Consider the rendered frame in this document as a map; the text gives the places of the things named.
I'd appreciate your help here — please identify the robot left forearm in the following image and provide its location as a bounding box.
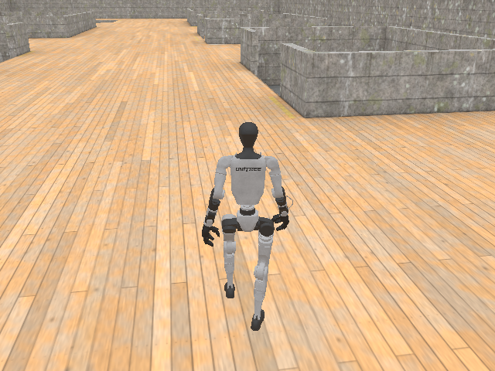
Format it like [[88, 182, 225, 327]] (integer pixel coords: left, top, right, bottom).
[[203, 188, 220, 227]]

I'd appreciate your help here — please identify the robot right hand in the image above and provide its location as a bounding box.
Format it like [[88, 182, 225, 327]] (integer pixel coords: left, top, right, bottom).
[[271, 213, 289, 231]]

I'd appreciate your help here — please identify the robot left hand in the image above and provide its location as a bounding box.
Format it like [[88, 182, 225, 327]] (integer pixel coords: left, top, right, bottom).
[[202, 224, 220, 247]]

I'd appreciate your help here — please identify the left robot upper arm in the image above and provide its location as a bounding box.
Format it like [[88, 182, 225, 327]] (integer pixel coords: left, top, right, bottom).
[[213, 155, 232, 199]]

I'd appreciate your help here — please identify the robot right forearm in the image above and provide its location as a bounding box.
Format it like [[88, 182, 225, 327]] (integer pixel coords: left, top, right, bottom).
[[275, 187, 288, 216]]

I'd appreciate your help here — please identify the left robot shin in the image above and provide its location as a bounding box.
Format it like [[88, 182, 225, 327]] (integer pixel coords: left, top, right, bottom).
[[224, 241, 234, 289]]

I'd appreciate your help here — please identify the right robot upper arm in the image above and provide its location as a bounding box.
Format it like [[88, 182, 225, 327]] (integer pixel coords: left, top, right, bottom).
[[265, 156, 284, 198]]

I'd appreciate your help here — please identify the robot shin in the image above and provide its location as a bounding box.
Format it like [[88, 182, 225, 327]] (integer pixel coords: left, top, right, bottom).
[[224, 241, 234, 289], [254, 267, 268, 320]]

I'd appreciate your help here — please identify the right robot shin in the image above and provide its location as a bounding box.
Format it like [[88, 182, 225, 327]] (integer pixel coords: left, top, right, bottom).
[[254, 267, 268, 320]]

